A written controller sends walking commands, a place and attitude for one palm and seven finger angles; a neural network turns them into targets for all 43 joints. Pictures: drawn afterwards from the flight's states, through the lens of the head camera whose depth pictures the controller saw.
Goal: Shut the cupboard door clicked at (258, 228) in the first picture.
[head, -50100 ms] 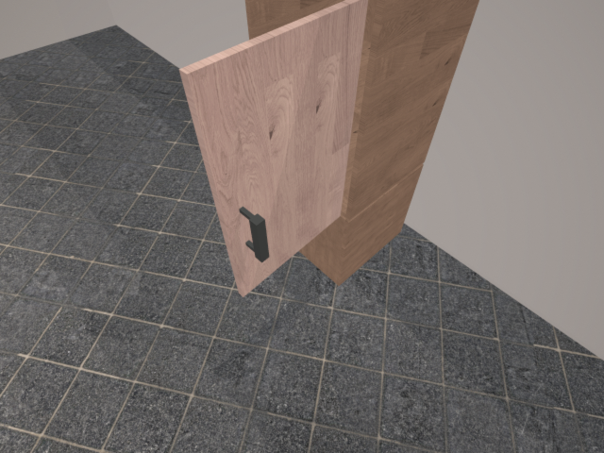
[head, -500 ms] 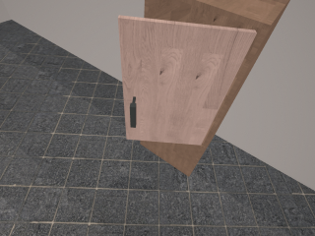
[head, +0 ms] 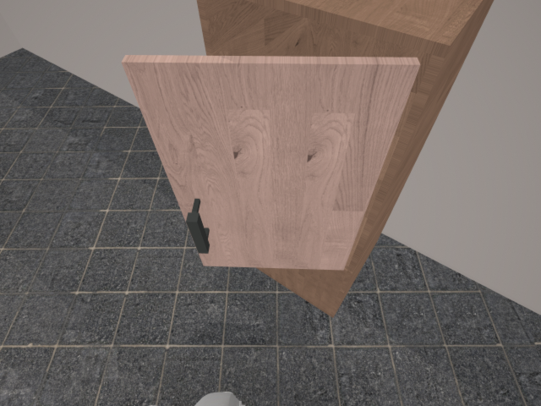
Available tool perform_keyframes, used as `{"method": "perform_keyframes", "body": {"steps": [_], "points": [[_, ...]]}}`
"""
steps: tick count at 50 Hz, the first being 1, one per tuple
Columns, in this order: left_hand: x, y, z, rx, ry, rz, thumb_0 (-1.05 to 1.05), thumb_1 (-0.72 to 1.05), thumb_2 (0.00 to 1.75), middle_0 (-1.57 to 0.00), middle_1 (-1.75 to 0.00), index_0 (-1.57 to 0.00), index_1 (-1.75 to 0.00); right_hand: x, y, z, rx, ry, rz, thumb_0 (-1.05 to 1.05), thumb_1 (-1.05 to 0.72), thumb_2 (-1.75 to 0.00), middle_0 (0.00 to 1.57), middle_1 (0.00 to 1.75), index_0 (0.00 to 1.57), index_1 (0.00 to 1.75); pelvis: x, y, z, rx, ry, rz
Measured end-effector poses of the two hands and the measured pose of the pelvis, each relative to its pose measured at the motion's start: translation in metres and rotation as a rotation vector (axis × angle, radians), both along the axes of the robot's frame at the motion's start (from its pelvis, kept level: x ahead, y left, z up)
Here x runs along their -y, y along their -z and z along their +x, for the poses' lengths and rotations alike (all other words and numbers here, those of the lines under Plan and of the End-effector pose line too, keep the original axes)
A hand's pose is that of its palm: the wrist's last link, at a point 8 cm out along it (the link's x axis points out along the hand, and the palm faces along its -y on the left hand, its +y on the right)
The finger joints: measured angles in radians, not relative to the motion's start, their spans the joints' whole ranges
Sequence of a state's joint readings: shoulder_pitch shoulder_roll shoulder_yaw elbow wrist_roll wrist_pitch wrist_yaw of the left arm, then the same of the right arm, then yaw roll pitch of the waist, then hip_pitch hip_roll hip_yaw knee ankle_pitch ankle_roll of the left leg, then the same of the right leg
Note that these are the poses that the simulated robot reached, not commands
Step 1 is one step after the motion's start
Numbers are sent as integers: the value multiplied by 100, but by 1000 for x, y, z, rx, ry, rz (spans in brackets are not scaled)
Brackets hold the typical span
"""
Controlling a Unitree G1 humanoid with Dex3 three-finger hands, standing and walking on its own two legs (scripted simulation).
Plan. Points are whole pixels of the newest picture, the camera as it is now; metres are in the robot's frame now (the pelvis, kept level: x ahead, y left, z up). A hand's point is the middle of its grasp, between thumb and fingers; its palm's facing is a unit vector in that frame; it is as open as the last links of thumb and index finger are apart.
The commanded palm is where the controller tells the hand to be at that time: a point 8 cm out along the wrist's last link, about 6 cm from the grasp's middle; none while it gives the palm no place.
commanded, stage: come to a stop and stand still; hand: left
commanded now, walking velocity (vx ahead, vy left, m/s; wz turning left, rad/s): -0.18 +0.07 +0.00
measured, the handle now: (200, 226) +0.46 +0.18 -0.11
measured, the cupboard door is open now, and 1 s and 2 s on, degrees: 33 33 33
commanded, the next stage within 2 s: look again from close up in 0.76 s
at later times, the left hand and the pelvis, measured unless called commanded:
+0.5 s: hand out of the picture +0.01 +0.24 -0.18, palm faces +0.05 -0.97 -0.23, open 7.3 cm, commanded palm none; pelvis -0.01 +0.04 +0.00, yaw +0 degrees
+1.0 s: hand out of the picture -0.02 +0.19 -0.18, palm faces -0.02 -0.98 -0.19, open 7.3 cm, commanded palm none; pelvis -0.03 +0.03 -0.01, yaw +0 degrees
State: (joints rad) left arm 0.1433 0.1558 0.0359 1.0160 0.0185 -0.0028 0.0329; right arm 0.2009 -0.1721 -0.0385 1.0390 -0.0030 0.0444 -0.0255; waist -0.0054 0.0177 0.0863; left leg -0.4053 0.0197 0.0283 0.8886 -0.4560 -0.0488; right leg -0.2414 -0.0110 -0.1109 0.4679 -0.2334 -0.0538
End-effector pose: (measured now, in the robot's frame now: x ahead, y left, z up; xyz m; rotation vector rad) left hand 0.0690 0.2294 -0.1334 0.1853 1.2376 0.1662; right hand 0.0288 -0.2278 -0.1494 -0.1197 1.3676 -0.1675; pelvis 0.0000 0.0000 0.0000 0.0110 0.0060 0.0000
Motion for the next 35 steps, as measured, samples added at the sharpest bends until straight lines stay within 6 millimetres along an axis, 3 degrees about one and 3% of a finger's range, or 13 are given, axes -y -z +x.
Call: {"method": "perform_keyframes", "body": {"steps": [6,9,12,18,23,28,35], "points": [[-20,7,-12,-23,-41,-5,-1,92,90,-20,-30,-21,-30,-5,-13,67,140,-67,-36,0,-91,-90,19,30,20,29,-13,2,1,7,-9,-8],[-34,16,-20,-34,-58,-14,0,91,90,-20,-30,-21,-30,-14,-19,85,190,-96,-62,0,-91,-90,19,30,20,29,-24,6,3,8,-14,-16],[-50,27,-28,-49,-78,-22,0,91,90,-20,-30,-21,-30,-24,-20,89,211,-128,-86,0,-91,-90,19,30,20,29,-36,12,3,13,-19,-26],[-66,21,-47,-98,-89,-20,0,91,90,-20,-30,-20,-30,-44,-26,70,175,-149,-86,0,-91,-90,20,30,20,29,-45,4,-3,13,-13,-23],[-65,13,-61,-124,-68,-11,0,91,90,-20,-30,-20,-30,-51,-19,45,142,-112,-44,0,-91,-90,20,30,20,29,-46,0,-9,9,-2,-21],[-54,11,-75,-142,-38,7,0,91,90,-20,-30,-20,-30,-45,-5,15,107,-40,-4,0,-92,-90,20,30,20,29,-40,4,-16,10,15,5],[-30,8,-84,-143,-11,-27,0,91,90,-20,-30,-20,-30,-28,-6,-34,25,0,-10,-1,-92,-90,20,30,20,29,-32,-2,-20,32,13,0]]}}
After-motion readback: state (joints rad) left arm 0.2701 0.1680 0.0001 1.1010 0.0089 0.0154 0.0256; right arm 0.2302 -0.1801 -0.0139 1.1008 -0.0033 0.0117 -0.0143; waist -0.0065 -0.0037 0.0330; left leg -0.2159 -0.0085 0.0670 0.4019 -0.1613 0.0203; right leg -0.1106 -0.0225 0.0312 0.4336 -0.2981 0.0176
